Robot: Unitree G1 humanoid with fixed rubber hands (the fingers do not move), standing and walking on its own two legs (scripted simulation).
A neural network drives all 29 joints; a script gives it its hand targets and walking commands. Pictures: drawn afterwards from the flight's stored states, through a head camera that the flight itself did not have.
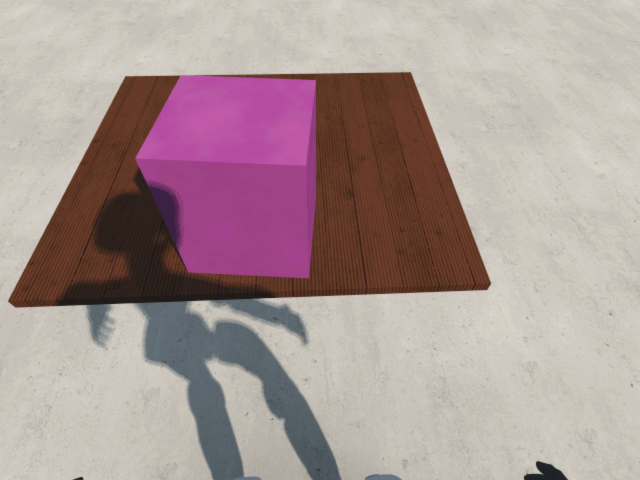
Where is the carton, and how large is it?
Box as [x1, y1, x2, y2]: [135, 75, 315, 277]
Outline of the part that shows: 181,75 135,158 187,270 190,272 308,277 315,202 315,80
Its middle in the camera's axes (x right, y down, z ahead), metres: -0.12 -0.10 +0.63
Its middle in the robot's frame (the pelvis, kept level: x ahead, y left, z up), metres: +0.55 +0.13 +0.03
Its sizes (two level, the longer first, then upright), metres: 0.210 0.200 0.250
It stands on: a table, 0.66 m high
